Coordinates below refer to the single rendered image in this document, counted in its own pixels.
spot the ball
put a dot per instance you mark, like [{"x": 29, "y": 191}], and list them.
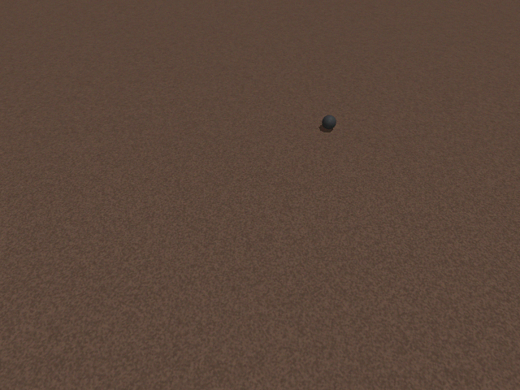
[{"x": 329, "y": 122}]

